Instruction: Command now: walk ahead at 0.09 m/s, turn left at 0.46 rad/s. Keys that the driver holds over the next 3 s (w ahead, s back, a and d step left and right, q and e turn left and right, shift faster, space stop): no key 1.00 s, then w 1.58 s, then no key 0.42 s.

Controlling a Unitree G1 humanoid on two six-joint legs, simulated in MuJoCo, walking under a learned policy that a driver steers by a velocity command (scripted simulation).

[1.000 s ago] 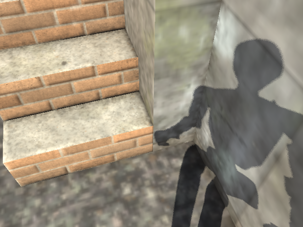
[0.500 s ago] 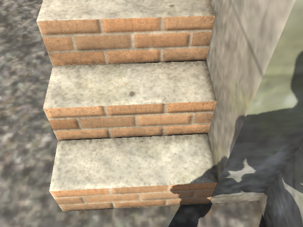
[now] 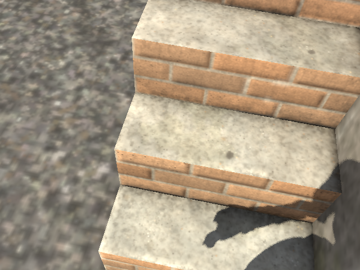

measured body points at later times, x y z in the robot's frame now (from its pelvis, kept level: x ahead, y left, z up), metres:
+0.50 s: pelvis +0.04 -0.01 +0.00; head +0.04 -0.01 +0.45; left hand +0.10 +0.23 -0.14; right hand +0.11 -0.26 -0.15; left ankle -0.01 +0.05 -0.74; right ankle +0.06 -0.12 -0.74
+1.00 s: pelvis +0.05 +0.01 +0.00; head +0.05 +0.01 +0.45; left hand +0.06 +0.25 -0.15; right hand +0.07 -0.25 -0.15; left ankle -0.01 +0.05 -0.74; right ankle +0.06 -0.13 -0.74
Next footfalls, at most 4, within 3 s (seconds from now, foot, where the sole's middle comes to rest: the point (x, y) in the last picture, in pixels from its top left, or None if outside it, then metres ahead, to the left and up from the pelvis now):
0.24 right None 0.11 -0.12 -0.78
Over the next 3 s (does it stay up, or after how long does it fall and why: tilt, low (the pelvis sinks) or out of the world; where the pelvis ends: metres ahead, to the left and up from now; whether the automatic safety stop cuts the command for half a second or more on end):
stays up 0.06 0.01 0.00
